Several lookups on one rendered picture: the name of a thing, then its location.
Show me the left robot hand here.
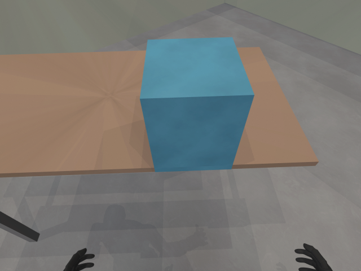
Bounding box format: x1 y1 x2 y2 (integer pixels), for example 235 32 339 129
63 248 95 271

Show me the carton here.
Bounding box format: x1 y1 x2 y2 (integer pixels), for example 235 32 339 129
140 37 254 172

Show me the table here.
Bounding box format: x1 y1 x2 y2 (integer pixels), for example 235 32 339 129
0 47 319 242

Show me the right robot hand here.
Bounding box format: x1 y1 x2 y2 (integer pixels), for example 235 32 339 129
295 243 333 271

